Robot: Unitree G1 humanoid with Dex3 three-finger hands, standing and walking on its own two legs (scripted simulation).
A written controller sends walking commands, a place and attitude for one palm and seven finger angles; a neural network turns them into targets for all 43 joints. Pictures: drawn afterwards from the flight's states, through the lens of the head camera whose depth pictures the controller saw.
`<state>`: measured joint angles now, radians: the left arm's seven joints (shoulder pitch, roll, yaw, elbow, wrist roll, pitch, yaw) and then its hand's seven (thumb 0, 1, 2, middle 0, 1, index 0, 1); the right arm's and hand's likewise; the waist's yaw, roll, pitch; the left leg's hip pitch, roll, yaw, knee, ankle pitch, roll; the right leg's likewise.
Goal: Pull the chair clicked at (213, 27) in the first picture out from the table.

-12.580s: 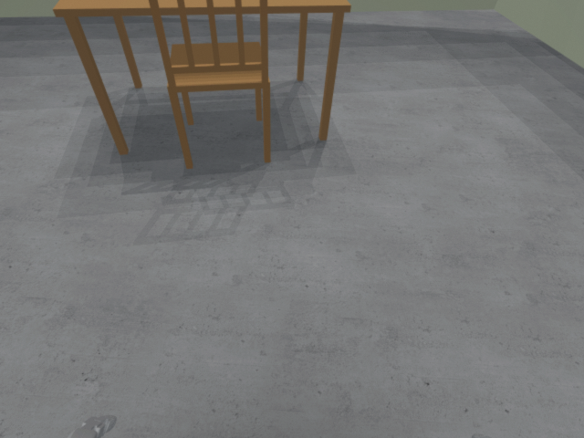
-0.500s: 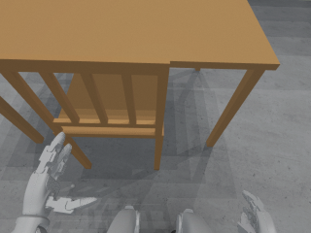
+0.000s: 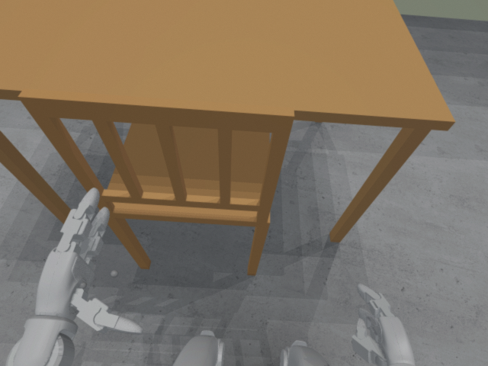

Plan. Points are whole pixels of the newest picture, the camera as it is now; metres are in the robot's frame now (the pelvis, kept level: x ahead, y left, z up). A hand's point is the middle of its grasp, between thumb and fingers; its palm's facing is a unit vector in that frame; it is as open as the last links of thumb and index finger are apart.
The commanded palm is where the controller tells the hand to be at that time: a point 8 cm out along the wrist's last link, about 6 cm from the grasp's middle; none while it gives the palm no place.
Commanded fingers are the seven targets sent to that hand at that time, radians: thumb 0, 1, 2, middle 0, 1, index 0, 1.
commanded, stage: raise the hand toward the chair's back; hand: left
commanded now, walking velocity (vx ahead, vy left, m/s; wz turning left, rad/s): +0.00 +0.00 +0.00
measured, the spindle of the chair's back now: (173, 165) +0.48 +0.18 -0.02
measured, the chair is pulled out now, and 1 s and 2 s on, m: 0.00 0.00 0.00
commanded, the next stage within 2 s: aim the fingers beside a spindle in 0.56 s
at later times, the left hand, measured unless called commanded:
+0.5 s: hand (130, 266) +0.25 +0.19 +0.04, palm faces +0.02 -1.00 -0.06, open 16.9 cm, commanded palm +0.22 +0.25 +0.05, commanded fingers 0.00 -0.50 0.30 -0.06 -0.08 -0.06 -0.08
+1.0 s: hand (144, 252) +0.27 +0.18 +0.04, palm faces +0.03 -1.00 -0.06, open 16.9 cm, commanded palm +0.25 +0.23 +0.03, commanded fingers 0.00 -0.50 0.30 -0.06 -0.08 -0.06 -0.08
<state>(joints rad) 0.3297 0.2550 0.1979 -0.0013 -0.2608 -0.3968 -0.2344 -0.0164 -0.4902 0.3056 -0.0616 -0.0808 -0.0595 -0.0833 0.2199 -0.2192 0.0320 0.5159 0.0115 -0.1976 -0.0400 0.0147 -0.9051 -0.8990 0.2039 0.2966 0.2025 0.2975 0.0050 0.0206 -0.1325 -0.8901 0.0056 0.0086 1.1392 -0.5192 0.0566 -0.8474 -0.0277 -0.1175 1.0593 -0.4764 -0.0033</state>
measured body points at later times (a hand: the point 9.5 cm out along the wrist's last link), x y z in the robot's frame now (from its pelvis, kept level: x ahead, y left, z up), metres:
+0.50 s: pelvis +0.00 -0.01 +0.00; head +0.08 +0.00 +0.45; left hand +0.24 +0.24 +0.05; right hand +0.18 -0.26 -0.08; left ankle +0.02 +0.08 -0.66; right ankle +0.02 -0.13 -0.66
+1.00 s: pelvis +0.00 -0.03 +0.00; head +0.09 -0.03 +0.44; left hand +0.26 +0.23 +0.04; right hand +0.17 -0.28 -0.09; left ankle +0.02 +0.08 -0.66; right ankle +0.02 -0.13 -0.66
